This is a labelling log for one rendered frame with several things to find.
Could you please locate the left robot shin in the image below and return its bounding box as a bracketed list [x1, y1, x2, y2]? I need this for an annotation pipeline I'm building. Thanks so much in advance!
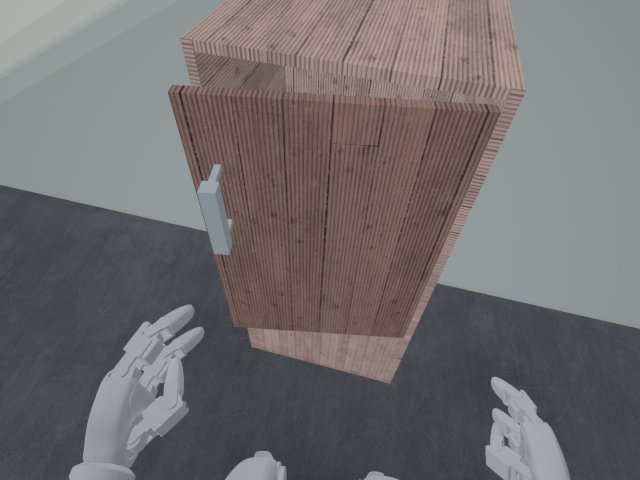
[254, 451, 274, 459]

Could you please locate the robot left hand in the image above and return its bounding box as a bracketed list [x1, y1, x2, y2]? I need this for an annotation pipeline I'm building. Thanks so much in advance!
[83, 305, 204, 469]

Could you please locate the robot right hand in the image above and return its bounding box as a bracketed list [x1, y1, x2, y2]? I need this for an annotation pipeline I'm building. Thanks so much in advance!
[485, 377, 570, 480]

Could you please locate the cupboard door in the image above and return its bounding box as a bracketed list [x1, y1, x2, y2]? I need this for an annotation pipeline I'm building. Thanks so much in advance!
[168, 85, 501, 338]

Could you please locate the left robot thigh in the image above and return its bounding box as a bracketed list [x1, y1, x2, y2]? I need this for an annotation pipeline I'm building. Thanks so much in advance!
[225, 457, 287, 480]

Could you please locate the handle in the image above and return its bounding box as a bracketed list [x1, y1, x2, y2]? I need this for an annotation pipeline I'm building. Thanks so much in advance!
[197, 164, 233, 255]

